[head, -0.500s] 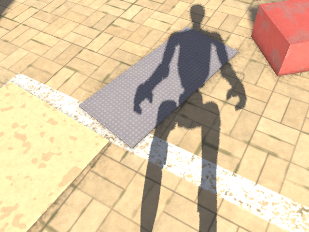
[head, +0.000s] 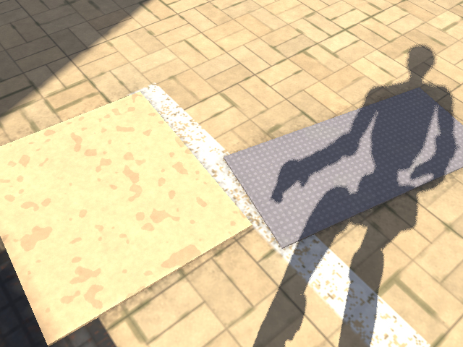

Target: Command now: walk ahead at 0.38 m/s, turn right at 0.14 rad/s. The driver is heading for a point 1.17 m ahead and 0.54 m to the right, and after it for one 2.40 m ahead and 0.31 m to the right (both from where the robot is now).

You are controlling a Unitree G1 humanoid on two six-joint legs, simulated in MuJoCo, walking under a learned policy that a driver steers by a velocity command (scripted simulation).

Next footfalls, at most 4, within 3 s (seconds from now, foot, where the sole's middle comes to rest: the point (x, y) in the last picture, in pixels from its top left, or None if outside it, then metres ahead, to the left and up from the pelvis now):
0.28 right None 0.19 -0.18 -0.78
0.68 left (305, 301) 0.61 -0.21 -0.78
1.12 right None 0.40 -0.37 -0.78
1.44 left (290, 314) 0.57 -0.16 -0.78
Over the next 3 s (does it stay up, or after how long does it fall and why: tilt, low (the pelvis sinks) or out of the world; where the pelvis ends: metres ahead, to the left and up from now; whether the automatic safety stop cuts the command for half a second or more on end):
stays up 1.18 -0.35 0.01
